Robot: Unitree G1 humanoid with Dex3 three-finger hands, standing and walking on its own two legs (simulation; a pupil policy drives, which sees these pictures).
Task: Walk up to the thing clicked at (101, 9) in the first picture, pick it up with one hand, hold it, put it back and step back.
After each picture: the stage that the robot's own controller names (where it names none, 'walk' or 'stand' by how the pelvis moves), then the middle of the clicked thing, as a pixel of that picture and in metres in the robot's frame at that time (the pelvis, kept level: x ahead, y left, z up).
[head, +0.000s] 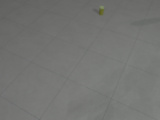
stand; (101, 10) +2.02 -0.33 -0.72
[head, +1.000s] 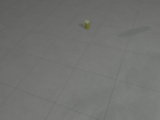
walk; (87, 25) +1.88 +0.03 -0.70
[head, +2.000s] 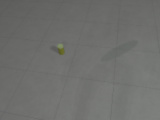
walk; (61, 49) +1.23 +0.30 -0.72
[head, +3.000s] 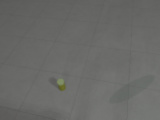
walk; (61, 84) +0.79 +0.26 -0.72
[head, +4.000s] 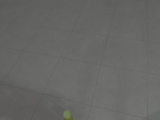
walk; (68, 116) +0.48 +0.18 -0.71
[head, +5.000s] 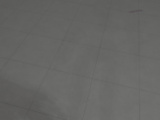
stand; out of the picture +0.34 +0.17 -0.71
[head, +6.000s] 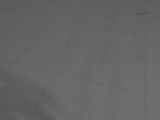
stand; out of the picture +0.31 +0.16 -0.72
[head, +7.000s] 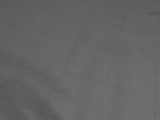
stand; out of the picture +0.28 +0.12 -0.72
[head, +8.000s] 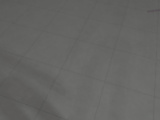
stand; out of the picture +0.29 +0.12 -0.72
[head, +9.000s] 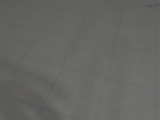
stand; out of the picture +0.31 +0.12 -0.71
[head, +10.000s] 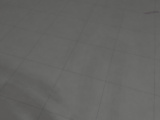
stand; out of the picture +0.33 +0.10 -0.73
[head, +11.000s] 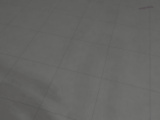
stand; out of the picture +0.32 +0.12 -0.73
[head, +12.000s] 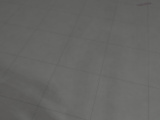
stand; out of the picture +0.33 +0.13 -0.72
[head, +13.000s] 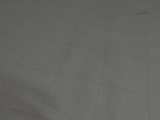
stand; out of the picture +0.31 +0.12 -0.73
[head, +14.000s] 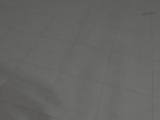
stand; out of the picture +0.31 +0.11 -0.73
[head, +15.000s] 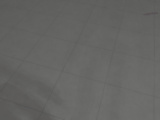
stand; out of the picture +0.31 +0.10 -0.73
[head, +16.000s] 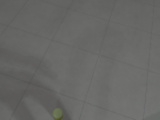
go down; (58, 114) +0.35 +0.11 -0.64
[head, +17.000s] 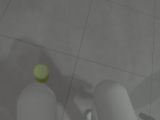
go down; (41, 74) +0.41 +0.15 -0.31
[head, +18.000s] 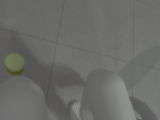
close in; (15, 64) +0.40 +0.17 -0.25
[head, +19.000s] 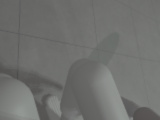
close; out of the picture +0.40 +0.20 -0.22
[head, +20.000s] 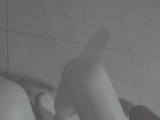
close; out of the picture +0.40 +0.21 -0.23
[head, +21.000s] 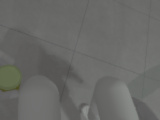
lift; (8, 81) +0.30 +0.24 -0.10
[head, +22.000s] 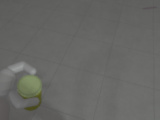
hold; (30, 93) +0.30 +0.17 +0.05
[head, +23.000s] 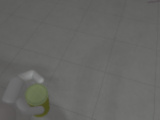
hold; (38, 101) +0.29 +0.16 +0.00
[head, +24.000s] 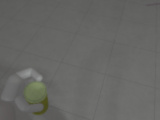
hold; (37, 99) +0.29 +0.16 +0.01
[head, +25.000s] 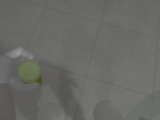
crouch; (31, 76) +0.36 +0.17 -0.06
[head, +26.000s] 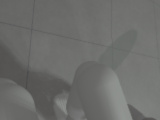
lower; out of the picture +0.40 +0.22 -0.22
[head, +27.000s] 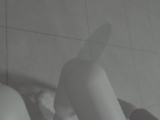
lower; out of the picture +0.43 +0.26 -0.23
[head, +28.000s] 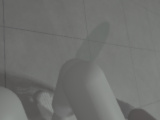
lower; out of the picture +0.43 +0.26 -0.23
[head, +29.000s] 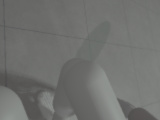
lower; out of the picture +0.43 +0.26 -0.23
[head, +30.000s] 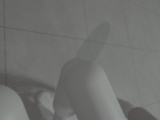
lower; out of the picture +0.43 +0.26 -0.23
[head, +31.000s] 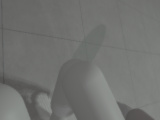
open; out of the picture +0.42 +0.24 -0.24
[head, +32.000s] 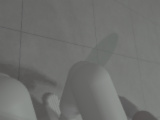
stand; out of the picture +0.41 +0.23 -0.24
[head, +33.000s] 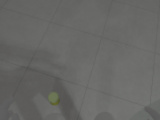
stand; (54, 99) +0.38 +0.14 -0.55
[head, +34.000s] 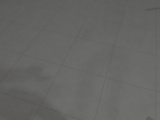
stand; out of the picture +0.36 +0.13 -0.66
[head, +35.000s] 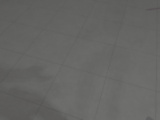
stand; out of the picture +0.36 +0.13 -0.67
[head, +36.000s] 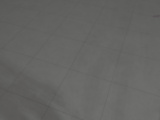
stand; out of the picture +0.38 +0.12 -0.72
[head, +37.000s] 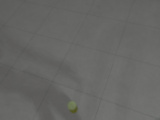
walk; (72, 107) +0.43 +0.16 -0.70
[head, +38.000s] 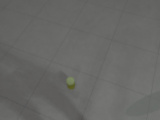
walk; (70, 83) +0.61 +0.10 -0.69
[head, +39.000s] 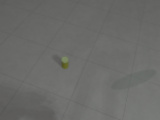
walk; (64, 62) +0.92 +0.10 -0.71
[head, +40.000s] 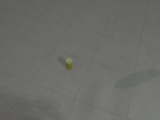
stand; (69, 63) +0.98 +0.11 -0.71
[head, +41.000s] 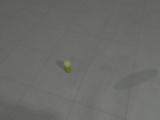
stand; (67, 67) +1.00 +0.14 -0.73
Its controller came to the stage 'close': yes
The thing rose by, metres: 0.71
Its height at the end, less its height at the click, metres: +0.00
